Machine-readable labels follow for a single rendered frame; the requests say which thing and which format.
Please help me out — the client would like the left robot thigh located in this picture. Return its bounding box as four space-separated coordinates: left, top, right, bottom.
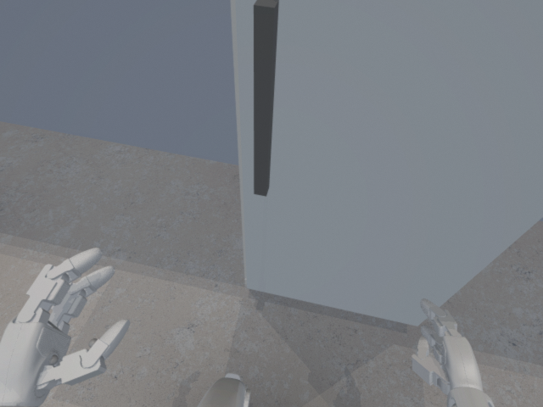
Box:
197 377 251 407

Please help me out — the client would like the right robot forearm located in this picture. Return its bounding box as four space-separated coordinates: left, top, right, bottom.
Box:
447 387 495 407

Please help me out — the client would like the robot left hand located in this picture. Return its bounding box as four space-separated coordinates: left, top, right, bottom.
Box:
0 248 130 406

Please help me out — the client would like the robot right hand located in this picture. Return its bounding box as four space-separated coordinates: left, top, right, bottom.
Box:
411 298 483 396

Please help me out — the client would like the robot left shin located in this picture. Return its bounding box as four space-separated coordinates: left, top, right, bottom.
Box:
225 373 241 381

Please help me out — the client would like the fridge door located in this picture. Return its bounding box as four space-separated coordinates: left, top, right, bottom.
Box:
235 0 543 326

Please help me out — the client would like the handle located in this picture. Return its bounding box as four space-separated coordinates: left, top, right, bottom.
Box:
254 0 279 196

